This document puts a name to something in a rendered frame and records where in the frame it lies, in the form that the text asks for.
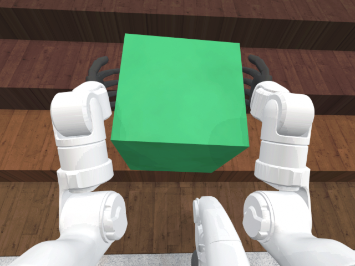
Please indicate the left robot upper arm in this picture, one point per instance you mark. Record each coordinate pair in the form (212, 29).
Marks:
(89, 223)

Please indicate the robot left forearm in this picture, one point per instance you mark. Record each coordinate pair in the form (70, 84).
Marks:
(78, 124)

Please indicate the left robot hand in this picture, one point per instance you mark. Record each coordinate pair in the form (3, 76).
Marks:
(94, 75)

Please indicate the right robot upper arm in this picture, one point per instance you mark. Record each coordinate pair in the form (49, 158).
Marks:
(281, 222)

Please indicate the robot right thigh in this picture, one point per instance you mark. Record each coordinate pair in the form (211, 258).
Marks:
(223, 246)

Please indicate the right robot hand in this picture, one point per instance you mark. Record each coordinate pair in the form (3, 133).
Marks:
(258, 77)

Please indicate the carton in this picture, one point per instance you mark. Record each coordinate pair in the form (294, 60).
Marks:
(180, 104)

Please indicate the robot right forearm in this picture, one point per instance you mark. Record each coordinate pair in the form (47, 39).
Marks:
(286, 130)

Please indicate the right robot shin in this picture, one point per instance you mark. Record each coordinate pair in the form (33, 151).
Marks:
(200, 246)

